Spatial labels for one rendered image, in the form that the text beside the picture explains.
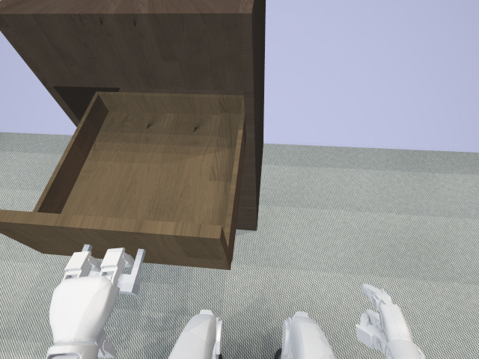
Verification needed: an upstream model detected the cabinet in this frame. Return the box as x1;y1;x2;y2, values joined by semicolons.
0;0;266;231

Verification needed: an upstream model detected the drawer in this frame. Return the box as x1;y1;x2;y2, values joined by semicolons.
0;91;246;270

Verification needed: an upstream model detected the left robot forearm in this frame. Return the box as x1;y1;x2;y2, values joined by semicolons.
46;342;100;359

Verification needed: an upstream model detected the handle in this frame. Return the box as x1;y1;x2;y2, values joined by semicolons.
82;245;146;295

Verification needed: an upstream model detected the right robot forearm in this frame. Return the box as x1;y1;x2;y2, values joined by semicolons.
385;339;426;359

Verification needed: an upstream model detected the robot right hand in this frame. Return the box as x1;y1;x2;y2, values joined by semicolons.
356;283;414;354

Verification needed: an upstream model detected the robot thigh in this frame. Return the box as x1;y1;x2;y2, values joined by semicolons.
282;316;337;359
168;314;223;359

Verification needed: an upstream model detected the robot right thigh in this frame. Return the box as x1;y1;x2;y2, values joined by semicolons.
282;316;337;359

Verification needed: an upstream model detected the robot left hand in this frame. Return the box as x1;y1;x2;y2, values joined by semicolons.
49;248;135;358

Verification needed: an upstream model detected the robot left thigh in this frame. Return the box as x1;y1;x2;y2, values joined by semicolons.
168;314;223;359

